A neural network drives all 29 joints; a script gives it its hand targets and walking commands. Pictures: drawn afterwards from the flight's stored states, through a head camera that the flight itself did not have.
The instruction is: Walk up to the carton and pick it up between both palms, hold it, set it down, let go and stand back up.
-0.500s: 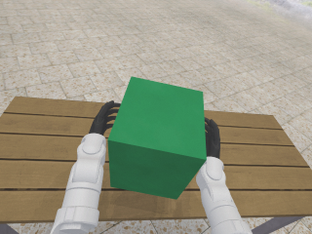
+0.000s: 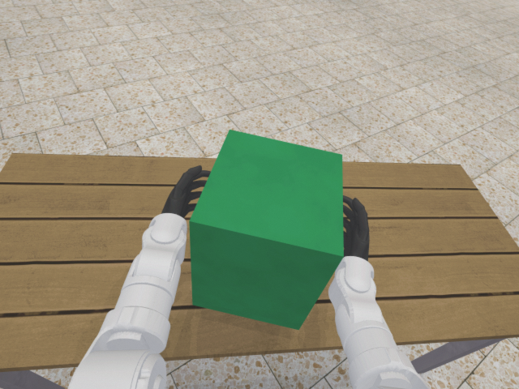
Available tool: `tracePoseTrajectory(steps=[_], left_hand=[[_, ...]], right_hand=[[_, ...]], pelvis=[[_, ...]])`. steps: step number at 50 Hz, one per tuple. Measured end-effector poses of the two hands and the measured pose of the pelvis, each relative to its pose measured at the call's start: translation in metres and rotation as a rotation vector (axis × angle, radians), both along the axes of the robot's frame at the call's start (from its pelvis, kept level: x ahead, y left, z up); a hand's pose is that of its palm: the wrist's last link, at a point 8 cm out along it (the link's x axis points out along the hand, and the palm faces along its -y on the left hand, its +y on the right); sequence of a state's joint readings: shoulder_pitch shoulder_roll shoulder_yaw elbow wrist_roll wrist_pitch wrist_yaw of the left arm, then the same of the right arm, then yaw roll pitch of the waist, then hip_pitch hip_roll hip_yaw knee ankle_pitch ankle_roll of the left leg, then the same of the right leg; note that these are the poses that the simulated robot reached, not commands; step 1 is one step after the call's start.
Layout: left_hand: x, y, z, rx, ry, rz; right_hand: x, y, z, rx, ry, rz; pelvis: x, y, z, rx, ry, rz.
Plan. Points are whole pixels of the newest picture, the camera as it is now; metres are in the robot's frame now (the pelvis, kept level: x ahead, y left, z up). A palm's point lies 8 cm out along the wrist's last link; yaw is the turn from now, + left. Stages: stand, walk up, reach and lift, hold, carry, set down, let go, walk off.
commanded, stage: set down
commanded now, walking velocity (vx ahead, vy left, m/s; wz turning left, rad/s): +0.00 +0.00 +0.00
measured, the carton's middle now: (265, 232) +0.39 -0.05 +0.00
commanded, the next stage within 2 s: none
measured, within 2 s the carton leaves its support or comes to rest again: neither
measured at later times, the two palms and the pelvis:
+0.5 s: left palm (177, 226) +0.40 +0.10 +0.01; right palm (344, 268) +0.31 -0.18 +0.00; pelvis +0.00 +0.00 +0.00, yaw +1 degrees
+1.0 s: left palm (182, 223) +0.41 +0.09 +0.01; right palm (346, 269) +0.31 -0.18 +0.00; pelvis -0.04 -0.01 -0.01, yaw +1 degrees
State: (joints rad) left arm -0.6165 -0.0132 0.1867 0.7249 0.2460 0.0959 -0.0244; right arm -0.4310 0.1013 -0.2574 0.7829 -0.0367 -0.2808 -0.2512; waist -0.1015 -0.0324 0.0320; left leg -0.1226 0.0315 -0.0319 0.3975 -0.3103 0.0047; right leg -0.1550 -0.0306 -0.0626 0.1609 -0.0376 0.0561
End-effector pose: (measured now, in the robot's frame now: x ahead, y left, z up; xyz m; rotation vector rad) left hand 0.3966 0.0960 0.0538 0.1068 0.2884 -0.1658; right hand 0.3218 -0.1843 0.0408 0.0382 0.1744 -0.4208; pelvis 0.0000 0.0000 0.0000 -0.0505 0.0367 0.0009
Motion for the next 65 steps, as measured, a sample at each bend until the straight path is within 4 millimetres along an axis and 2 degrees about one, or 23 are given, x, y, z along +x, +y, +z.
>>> tracePoseTrajectory(steps=[8,17,21,26,31,37,49,65], left_hand=[[0.003,0.003,-0.018,0.011,0.02,-0.014],[0.004,0.02,-0.028,0.021,-0.003,-0.022],[0.002,0.016,-0.035,0.026,0.011,-0.038],[0.002,-0.001,-0.044,0.009,0.041,-0.063],[0.006,-0.006,-0.041,-0.006,0.019,-0.07],[0.011,-0.004,-0.045,0.024,0.021,-0.084],[0.009,-0.005,-0.044,0.024,0.003,-0.083],[0.009,-0.003,-0.047,0.008,0.008,-0.076]], right_hand=[[0.0,0.004,-0.017,0.021,0.019,-0.013],[0.001,0.021,-0.027,-0.007,0.013,-0.008],[-0.006,0.018,-0.035,-0.004,0.028,-0.024],[-0.015,0.004,-0.041,-0.019,0.058,-0.051],[-0.012,-0.001,-0.037,-0.028,0.034,-0.06],[-0.009,0.002,-0.042,-0.024,0.05,-0.06],[-0.012,0.001,-0.045,-0.013,0.021,-0.068],[-0.011,0.003,-0.047,-0.021,0.002,-0.066]], pelvis=[[0.002,-0.006,0.001,0.006,0.06,0.012],[-0.001,-0.004,0.0,0.009,0.134,0.031],[-0.001,-0.003,-0.001,0.003,0.146,0.027],[-0.004,-0.005,-0.003,-0.001,0.159,0.017],[-0.011,-0.009,-0.004,0.005,0.184,0.008],[-0.022,-0.012,-0.004,0.014,0.207,0.011],[-0.036,-0.013,-0.006,0.019,0.242,0.022],[-0.037,-0.016,-0.008,0.014,0.269,0.036]])
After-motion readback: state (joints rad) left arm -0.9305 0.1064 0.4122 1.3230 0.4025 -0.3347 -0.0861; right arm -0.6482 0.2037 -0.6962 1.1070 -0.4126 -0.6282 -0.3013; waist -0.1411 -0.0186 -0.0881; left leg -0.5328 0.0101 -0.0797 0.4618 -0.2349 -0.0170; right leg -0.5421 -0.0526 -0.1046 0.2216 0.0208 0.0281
